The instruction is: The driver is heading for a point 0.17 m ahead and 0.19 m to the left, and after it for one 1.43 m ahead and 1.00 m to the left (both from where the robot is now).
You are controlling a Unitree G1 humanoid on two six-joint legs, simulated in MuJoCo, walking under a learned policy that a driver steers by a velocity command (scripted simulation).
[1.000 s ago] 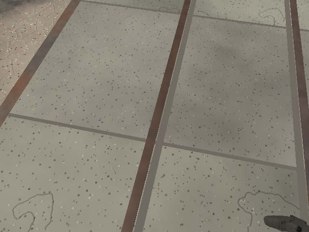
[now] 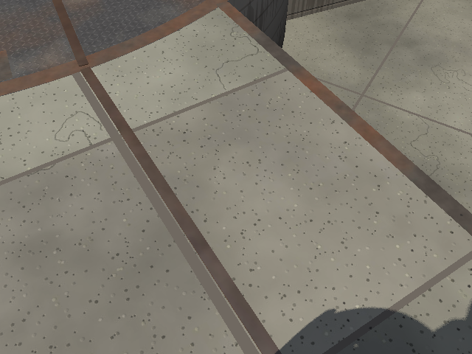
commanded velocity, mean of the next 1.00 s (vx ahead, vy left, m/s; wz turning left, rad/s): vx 1.00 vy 0.00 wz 0.85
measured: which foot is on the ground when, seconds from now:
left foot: up 0.00-0.10, down 0.12-0.54, up 0.56-0.96, down 0.98-1.00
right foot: down 0.00-0.12, up 0.14-0.50, down 0.52-0.98, up 1.00-1.00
